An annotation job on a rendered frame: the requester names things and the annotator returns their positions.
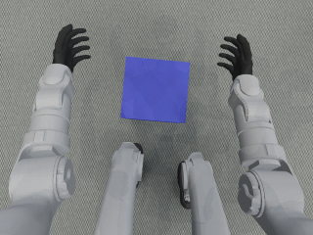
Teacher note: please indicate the left robot upper arm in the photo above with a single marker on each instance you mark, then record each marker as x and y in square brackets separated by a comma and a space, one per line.
[38, 187]

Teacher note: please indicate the robot right shin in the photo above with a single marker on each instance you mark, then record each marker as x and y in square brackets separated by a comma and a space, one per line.
[194, 156]

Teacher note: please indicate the right robot upper arm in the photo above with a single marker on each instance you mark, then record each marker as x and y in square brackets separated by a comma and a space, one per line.
[274, 199]

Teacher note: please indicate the right robot foot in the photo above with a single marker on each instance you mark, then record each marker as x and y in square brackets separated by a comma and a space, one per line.
[186, 204]

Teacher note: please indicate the robot left forearm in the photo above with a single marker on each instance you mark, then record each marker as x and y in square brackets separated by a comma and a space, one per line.
[50, 117]

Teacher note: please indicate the robot right forearm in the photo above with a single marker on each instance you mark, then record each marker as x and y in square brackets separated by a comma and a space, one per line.
[259, 148]

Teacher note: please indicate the robot left hand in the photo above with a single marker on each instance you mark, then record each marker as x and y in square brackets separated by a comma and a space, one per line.
[64, 52]

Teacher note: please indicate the robot right hand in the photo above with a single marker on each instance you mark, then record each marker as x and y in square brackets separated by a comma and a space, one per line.
[242, 62]

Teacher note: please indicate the carton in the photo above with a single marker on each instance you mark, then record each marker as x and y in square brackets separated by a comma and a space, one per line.
[155, 90]

